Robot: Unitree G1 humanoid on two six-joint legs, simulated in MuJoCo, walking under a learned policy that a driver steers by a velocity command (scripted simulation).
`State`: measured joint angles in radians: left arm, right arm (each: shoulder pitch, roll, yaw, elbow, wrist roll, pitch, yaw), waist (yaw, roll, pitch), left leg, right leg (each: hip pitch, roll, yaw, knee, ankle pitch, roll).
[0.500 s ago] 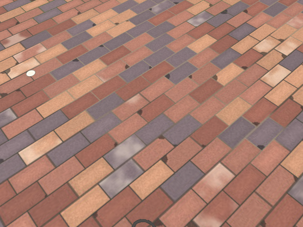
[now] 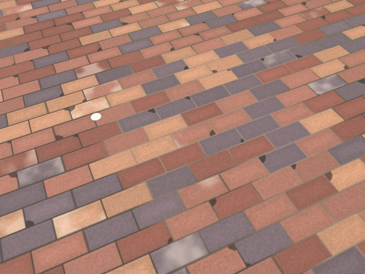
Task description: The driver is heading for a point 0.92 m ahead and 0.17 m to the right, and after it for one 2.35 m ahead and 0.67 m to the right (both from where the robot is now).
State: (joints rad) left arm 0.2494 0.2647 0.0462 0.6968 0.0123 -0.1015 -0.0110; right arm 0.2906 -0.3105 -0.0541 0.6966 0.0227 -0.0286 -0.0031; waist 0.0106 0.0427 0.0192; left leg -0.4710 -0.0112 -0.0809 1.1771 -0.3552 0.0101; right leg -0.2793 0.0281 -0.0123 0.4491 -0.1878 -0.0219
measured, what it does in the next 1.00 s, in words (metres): walks ahead, turning right: left foot, then right foot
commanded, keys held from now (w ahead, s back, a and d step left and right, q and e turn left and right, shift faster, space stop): w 0.24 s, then w+e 0.76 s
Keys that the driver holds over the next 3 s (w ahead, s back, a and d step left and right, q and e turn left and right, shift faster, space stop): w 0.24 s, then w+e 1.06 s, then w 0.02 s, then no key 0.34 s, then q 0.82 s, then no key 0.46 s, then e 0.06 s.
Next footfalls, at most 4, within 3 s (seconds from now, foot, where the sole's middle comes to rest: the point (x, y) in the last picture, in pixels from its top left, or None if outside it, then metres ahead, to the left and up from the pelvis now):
0.32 left None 0.32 0.15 -0.78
0.84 right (229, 248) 0.59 -0.11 -0.78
1.32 left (205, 171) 0.93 -0.04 -0.78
1.72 right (261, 189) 0.84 -0.27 -0.78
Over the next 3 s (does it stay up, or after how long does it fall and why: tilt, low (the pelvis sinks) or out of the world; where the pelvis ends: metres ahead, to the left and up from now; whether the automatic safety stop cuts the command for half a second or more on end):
stays up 0.85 -0.11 0.00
